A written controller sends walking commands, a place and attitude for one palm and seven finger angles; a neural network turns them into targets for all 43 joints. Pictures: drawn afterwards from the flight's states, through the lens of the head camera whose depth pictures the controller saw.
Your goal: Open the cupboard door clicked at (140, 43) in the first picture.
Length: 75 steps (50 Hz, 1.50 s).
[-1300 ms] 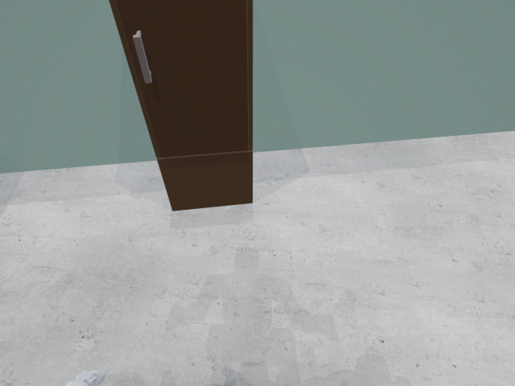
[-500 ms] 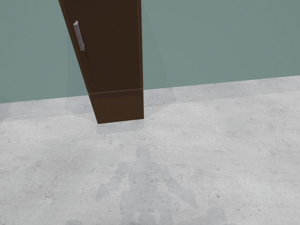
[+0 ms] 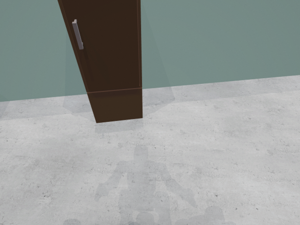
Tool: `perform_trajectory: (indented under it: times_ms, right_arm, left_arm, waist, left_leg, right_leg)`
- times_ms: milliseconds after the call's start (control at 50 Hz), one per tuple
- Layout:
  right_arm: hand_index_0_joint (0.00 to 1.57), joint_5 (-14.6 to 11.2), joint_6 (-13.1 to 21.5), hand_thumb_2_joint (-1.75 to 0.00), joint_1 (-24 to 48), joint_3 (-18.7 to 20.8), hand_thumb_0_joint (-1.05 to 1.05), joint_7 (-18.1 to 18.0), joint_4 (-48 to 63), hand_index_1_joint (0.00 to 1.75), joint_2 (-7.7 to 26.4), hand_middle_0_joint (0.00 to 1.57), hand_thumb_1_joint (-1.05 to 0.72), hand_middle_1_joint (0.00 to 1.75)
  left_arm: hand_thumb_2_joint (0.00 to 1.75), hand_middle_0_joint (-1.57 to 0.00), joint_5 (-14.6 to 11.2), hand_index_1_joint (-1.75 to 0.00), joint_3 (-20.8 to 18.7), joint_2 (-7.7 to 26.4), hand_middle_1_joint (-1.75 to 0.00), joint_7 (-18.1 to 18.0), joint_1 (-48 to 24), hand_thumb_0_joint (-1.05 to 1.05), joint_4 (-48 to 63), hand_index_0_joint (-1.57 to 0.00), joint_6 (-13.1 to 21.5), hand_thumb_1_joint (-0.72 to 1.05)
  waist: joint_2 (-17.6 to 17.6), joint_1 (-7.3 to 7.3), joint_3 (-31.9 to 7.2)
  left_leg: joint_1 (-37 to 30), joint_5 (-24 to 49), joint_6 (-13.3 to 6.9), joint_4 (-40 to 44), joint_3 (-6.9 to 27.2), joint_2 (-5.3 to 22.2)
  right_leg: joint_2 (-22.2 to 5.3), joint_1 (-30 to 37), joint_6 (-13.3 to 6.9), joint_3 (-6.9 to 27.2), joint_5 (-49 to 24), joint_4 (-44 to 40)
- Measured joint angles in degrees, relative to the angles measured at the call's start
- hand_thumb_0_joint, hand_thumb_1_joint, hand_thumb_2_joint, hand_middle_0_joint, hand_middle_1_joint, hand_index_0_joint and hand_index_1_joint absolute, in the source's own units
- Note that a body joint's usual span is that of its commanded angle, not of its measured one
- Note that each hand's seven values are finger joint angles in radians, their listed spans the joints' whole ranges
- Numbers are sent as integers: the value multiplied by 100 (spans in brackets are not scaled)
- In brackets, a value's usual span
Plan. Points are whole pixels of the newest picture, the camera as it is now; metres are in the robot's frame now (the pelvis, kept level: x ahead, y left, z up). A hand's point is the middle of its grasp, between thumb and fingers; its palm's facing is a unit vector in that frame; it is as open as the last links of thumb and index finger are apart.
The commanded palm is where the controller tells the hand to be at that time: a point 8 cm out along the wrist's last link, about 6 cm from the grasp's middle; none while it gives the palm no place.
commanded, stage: look at it before walking up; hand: left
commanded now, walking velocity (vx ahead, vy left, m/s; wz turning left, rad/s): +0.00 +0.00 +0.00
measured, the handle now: (78, 34) +1.00 +0.45 +0.03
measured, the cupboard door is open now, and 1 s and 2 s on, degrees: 0 0 0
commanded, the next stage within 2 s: walk to a spot facing it in 0.14 s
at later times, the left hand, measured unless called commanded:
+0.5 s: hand out of the picture +0.05 +0.23 -0.18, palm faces +0.10 -0.97 -0.24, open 7.4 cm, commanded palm none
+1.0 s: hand (66, 213) +0.19 +0.28 -0.18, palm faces +0.22 -0.96 -0.16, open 7.3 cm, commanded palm none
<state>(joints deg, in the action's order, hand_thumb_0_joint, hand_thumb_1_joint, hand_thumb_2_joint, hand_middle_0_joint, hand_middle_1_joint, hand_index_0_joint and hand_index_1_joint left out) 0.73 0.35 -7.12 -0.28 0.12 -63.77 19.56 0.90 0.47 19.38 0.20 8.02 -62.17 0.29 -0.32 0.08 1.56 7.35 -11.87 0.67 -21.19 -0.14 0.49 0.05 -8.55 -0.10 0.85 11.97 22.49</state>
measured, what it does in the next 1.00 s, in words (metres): walks ahead: left foot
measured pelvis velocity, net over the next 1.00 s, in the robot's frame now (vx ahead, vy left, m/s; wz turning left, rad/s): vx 0.18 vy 0.10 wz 0.21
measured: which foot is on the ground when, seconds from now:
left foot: down 0.00-0.38, up 0.40-0.58, down 0.60-1.00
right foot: down 0.00-0.60, up 0.62-1.00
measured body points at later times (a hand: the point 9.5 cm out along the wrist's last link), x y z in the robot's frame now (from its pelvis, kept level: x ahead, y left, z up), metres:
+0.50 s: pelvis +0.03 +0.02 -0.01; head +0.02 +0.03 +0.44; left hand +0.04 +0.29 -0.16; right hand +0.08 -0.25 -0.15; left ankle +0.00 +0.12 -0.72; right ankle +0.00 -0.12 -0.75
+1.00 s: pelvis +0.18 +0.10 -0.01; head +0.18 +0.11 +0.44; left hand +0.18 +0.33 -0.17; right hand +0.15 -0.10 -0.16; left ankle +0.06 +0.15 -0.75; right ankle +0.29 -0.01 -0.69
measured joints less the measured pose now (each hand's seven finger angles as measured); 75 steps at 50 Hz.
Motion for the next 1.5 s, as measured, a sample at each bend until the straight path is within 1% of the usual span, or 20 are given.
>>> perform_trajectory:
  times_ms: [320,400,440,500,560,600,620,660,700,760,860,960,1060,1120,1160,1220,1260,1300,1380,1500]
  right_arm:
    - [20,15,-31,-89,-3,-12,0,-6,24,30,-37,20,-91,29]
    - [20,63,-148,-89,-310,-12,0,24,76,30,-175,20,-91,29]
    - [20,68,-220,-89,-528,8,0,50,109,30,-278,20,-91,29]
    - [20,52,-259,-89,-763,49,0,126,147,30,-438,20,-91,29]
    - [20,25,-213,-89,-893,82,0,195,264,30,-588,20,-91,29]
    - [20,25,-106,-89,-986,100,0,207,389,30,-638,20,-91,29]
    - [20,45,-29,-89,-1012,130,0,194,436,30,-649,20,-91,29]
    - [20,60,79,-89,-1052,162,0,120,462,30,-725,20,-91,29]
    - [20,54,115,-89,-1143,155,0,50,440,30,-826,20,-91,29]
    - [20,47,197,-89,-1314,111,0,-26,317,30,-1012,20,-91,29]
    - [20,8,316,-89,-1549,69,0,-108,81,30,-1287,20,-91,29]
    - [20,23,343,-89,-1683,81,0,-155,-76,30,-1458,20,-91,29]
    - [20,77,355,-89,-1801,124,0,-181,-180,30,-1472,20,-91,29]
    - [20,78,323,-89,-1894,155,0,-184,-276,30,-1406,20,-91,29]
    - [20,33,270,-89,-1934,175,0,-154,-358,30,-1386,20,-91,29]
    - [20,-12,140,-89,-1728,232,0,-98,-366,30,-1283,20,-91,29]
    - [20,18,77,-89,-1531,285,0,-69,-275,30,-1177,20,-91,29]
    - [20,59,38,-89,-1298,325,0,-51,-112,30,-1071,20,-91,29]
    - [20,90,19,-89,-866,380,0,-9,227,30,-948,20,-92,29]
    - [19,77,64,-89,-488,354,0,91,410,30,-974,20,-92,29]
  left_arm:
    - [90,-20,3,-30,-13,-20,-30,-43,26,1,-4,-20,-23,91]
    - [90,-20,43,-30,-50,-200,-30,-18,224,1,92,-20,-100,91]
    - [90,-20,67,-30,-84,-304,-30,-4,382,1,180,-20,-91,91]
    - [90,-20,93,-30,-137,-434,-30,-8,649,1,253,-20,16,91]
    - [90,-20,117,-30,-180,-484,-30,-3,893,1,223,-20,57,91]
    - [90,-20,96,-30,-209,-496,-30,7,1037,1,181,-20,24,91]
    - [90,-20,70,-30,-226,-512,-30,16,1091,1,150,-20,-19,91]
    - [90,-20,62,-30,-249,-543,-30,12,1128,1,73,-20,-155,91]
    - [90,-20,78,-30,-280,-576,-30,19,1107,1,20,-20,-193,91]
    - [90,-20,106,-30,-297,-613,-30,48,966,1,42,-20,-118,91]
    - [90,-20,96,-30,-282,-763,-30,15,743,1,165,-20,-37,91]
    - [90,-20,78,-30,-287,-941,-30,-1,529,1,183,-20,-84,92]
    - [90,-20,62,-30,-310,-1024,-30,27,268,1,216,-20,-79,93]
    - [90,-20,65,-30,-304,-1073,-30,48,155,1,314,-20,40,92]
    - [90,-20,100,-30,-324,-1066,-30,39,122,1,394,-20,227,92]
    - [90,-20,48,-30,-333,-1092,-30,-8,186,1,424,-20,369,92]
    - [90,-20,22,-30,-368,-1098,-30,-94,342,0,381,-20,360,93]
    - [90,-20,35,-30,-370,-1051,-30,-145,526,0,294,-20,344,94]
    - [90,-20,76,-30,-316,-1041,-30,-125,898,0,58,-20,302,94]
    - [90,-20,95,-30,-273,-1114,-30,-37,1279,1,-154,-20,295,92]
  waist:
    - [16,-11,-29]
    - [58,-19,-198]
    - [46,-20,-265]
    - [-43,20,-219]
    - [-183,6,-94]
    - [-246,-31,-17]
    - [-263,-49,18]
    - [-294,-50,60]
    - [-282,-66,45]
    - [-263,-73,31]
    - [-182,-44,18]
    - [-143,-94,31]
    - [-55,-238,104]
    - [87,-273,163]
    - [116,-202,201]
    - [147,-119,286]
    - [151,-66,229]
    - [157,-61,148]
    - [150,-93,3]
    - [73,108,-67]
  left_leg:
    - [30,-27,-14,-30,42,-25]
    - [308,-535,-59,-633,165,-32]
    - [609,-1084,-79,-1320,75,0]
    - [1078,-1369,-89,-2356,-138,71]
    - [1206,-1297,-70,-2156,-398,182]
    - [1055,-864,-78,-1482,-535,191]
    - [1080,-535,-165,-1502,-569,134]
    - [1073,-656,-364,-1702,-644,23]
    - [858,-747,-469,-1453,-666,-68]
    - [421,-521,-492,-746,-598,-217]
    - [-282,-325,-537,136,-486,-333]
    - [-819,-508,-499,431,-471,-372]
    - [-1224,-938,-387,354,-502,-329]
    - [-1326,-1412,-271,-86,-506,-178]
    - [-941,-1777,-223,-1297,-498,-34]
    - [280,-1650,-273,-4080,-237,54]
    - [987,-1234,-272,-4864,-221,181]
    - [1550,-876,-206,-4897,-225,355]
    - [2156,-409,-38,-3986,-278,630]
    - [1988,-188,48,-2260,-440,671]
  right_leg:
    - [-28,14,30,-43,25,-18]
    - [-48,-53,36,-198,289,250]
    - [-97,-23,37,-343,411,298]
    - [-234,168,97,-543,504,216]
    - [-440,339,255,-730,690,291]
    - [-615,303,362,-837,1013,707]
    - [-708,113,329,-817,1268,1269]
    - [-656,-514,232,-472,1732,2762]
    - [-581,-1110,152,-368,1536,3820]
    - [-594,-1748,170,-407,851,4304]
    - [-595,-2306,254,-423,287,4040]
    - [-589,-2397,252,-495,33,3268]
    - [-505,-2097,90,-649,81,2141]
    - [-317,-1675,-88,-763,134,1478]
    - [-233,-1451,-248,-822,-144,1348]
    - [-170,-1202,-358,-941,225,1540]
    - [-117,-918,-332,-966,256,1255]
    - [-64,-671,-306,-974,176,907]
    - [-2,-295,-287,-959,103,357]
    - [-12,113,-127,-941,300,72]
